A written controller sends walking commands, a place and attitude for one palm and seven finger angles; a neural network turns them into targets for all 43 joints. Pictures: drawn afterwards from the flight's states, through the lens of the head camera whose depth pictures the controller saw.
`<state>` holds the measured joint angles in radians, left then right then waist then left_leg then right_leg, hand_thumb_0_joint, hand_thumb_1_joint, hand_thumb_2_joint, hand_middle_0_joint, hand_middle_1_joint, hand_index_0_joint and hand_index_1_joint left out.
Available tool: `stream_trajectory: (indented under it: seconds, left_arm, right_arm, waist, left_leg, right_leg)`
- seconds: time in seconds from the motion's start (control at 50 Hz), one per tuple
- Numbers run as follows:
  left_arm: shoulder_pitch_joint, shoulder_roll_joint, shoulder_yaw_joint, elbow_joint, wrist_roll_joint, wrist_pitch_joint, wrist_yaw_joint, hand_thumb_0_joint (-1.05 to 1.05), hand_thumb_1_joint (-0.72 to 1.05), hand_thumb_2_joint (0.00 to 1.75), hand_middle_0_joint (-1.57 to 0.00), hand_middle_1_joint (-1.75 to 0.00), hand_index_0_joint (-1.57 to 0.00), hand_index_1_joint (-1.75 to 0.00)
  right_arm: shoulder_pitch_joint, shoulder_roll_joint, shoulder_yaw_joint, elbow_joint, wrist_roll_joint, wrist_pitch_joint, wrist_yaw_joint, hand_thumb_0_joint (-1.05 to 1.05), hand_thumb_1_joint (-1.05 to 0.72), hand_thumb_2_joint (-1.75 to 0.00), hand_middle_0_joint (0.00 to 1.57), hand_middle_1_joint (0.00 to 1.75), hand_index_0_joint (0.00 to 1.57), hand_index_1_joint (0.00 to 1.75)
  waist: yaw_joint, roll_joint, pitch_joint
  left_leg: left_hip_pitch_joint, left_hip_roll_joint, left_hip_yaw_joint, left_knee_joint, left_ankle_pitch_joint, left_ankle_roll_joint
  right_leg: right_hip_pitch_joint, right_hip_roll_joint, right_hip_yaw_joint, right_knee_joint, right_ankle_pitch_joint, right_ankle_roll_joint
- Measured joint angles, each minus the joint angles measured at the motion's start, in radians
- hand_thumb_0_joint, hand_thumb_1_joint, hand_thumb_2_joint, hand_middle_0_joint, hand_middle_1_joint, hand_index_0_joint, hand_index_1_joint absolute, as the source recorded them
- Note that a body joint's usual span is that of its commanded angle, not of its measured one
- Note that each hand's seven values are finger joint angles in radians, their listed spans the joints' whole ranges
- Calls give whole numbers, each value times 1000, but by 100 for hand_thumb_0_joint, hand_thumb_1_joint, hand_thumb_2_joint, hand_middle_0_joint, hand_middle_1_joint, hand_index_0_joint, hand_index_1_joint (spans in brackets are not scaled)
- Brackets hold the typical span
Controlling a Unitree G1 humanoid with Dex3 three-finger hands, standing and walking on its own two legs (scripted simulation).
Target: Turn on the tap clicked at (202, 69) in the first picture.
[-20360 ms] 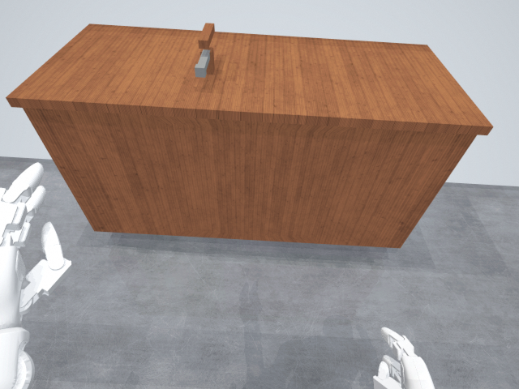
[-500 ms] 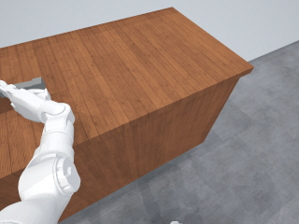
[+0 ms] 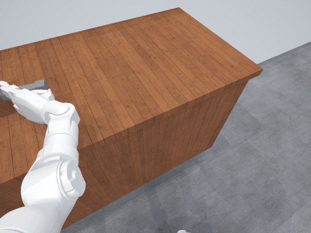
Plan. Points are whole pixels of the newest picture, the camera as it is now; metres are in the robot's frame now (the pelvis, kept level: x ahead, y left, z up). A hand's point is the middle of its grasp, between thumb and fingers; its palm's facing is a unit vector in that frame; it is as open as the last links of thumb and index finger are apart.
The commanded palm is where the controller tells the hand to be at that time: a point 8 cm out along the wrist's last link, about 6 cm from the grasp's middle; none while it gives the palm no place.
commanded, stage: lift the hand up off the lever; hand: left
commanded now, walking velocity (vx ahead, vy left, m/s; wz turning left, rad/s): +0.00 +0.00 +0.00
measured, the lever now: (41, 87) +0.51 +0.30 +0.08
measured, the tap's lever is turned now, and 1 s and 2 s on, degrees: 81 81 81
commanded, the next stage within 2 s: draw the hand back beside the body in 1.52 s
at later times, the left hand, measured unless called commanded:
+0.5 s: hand (45, 89) +0.45 +0.26 +0.13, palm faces +0.88 -0.46 -0.11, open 7.8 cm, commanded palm +0.40 +0.27 +0.13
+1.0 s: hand (35, 85) +0.44 +0.27 +0.15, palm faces +0.88 -0.46 -0.09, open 7.8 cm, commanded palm +0.39 +0.27 +0.15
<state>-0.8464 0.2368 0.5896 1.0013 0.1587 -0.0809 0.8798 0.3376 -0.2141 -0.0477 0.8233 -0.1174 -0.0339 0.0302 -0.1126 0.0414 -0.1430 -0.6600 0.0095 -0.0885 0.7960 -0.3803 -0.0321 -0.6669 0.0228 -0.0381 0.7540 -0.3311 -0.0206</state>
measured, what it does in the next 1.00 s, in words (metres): stands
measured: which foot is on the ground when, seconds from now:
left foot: down 0.00-1.00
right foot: down 0.00-1.00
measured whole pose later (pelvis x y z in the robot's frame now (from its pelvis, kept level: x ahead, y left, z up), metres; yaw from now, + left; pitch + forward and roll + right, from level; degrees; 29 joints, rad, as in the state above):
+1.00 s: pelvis +0.00 +0.00 +0.02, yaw +0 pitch +9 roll -1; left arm -0.78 0.20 0.53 0.84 0.12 0.04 0.84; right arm 0.29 -0.22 -0.05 0.82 -0.08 -0.04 0.00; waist -0.07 0.04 -0.11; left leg -0.48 0.01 -0.09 0.66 -0.33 -0.03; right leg -0.50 0.02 -0.04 0.64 -0.29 -0.02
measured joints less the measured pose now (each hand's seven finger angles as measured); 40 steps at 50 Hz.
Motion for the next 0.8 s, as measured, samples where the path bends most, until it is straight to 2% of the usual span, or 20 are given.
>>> stream_trajectory:
  seconds: [0.16,0.26,0.62,0.7,0.8]
  left_arm:
    - [21,4,-11,-39,6,11,-10,2,90,90,-15,-15,-16,-15]
    - [12,15,-35,-18,-15,32,-27,2,90,90,-15,-15,-16,-15]
    - [29,-23,-42,-87,-15,61,-17,2,90,90,-16,-15,-16,-15]
    - [28,-25,-61,-91,-23,78,-24,2,90,90,-16,-15,-16,-15]
    - [36,-28,-41,-96,-41,102,-31,2,90,90,-16,-15,-16,-15]
  right_arm:
    - [2,-5,-4,0,6,-1,-7,0,-90,-90,21,30,20,30]
    - [-5,-12,-2,-2,17,2,-14,1,-90,-90,21,30,20,30]
    - [-39,-8,-6,-7,22,2,-22,0,-90,-90,21,30,20,30]
    - [-38,-7,-4,-2,25,3,-25,1,-90,-90,21,30,20,30]
    - [-37,-7,-1,-3,30,8,-29,1,-90,-90,21,30,20,30]
  waist:
    - [3,4,2]
    - [10,8,7]
    - [27,4,16]
    - [32,7,19]
    - [35,8,15]
  left_leg:
    - [40,4,0,-25,7,-3]
    - [68,1,-3,-48,18,-3]
    - [106,0,-1,-84,34,-4]
    - [123,-2,-2,-95,37,-4]
    - [147,-1,3,-116,43,-2]
  right_leg:
    - [39,3,0,-22,6,-3]
    - [66,0,-3,-40,12,-4]
    - [101,-3,-2,-67,23,-6]
    - [117,-5,-3,-76,24,-5]
    - [139,-5,2,-95,31,-3]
